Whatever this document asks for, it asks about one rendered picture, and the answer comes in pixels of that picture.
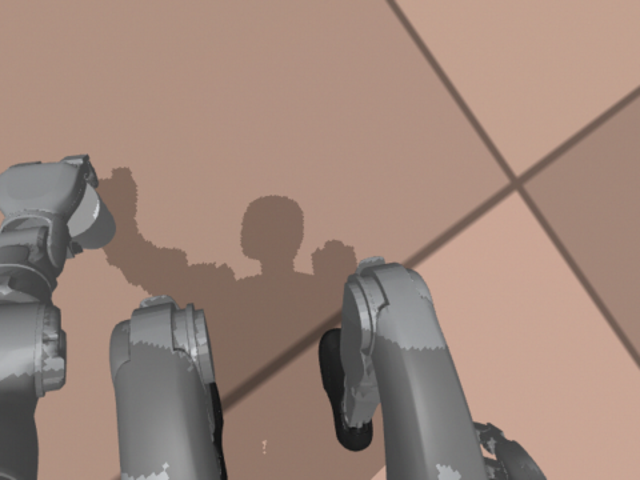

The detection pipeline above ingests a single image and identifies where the right robot hand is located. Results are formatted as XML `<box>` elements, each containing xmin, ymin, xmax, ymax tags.
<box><xmin>473</xmin><ymin>422</ymin><xmax>547</xmax><ymax>480</ymax></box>

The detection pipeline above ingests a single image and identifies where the left robot hand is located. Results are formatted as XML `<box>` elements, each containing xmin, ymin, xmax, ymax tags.
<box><xmin>0</xmin><ymin>154</ymin><xmax>99</xmax><ymax>259</ymax></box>

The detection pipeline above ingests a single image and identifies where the right robot foot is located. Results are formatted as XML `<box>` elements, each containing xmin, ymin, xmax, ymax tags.
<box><xmin>319</xmin><ymin>328</ymin><xmax>373</xmax><ymax>451</ymax></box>

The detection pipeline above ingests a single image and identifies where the left robot arm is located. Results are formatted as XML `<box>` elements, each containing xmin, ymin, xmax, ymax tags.
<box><xmin>0</xmin><ymin>210</ymin><xmax>69</xmax><ymax>480</ymax></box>

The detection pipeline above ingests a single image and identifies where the left robot foot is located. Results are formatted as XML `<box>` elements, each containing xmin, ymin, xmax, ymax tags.
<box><xmin>209</xmin><ymin>382</ymin><xmax>228</xmax><ymax>480</ymax></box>

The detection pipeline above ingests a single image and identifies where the cup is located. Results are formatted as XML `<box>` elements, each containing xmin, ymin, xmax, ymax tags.
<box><xmin>67</xmin><ymin>182</ymin><xmax>116</xmax><ymax>250</ymax></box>

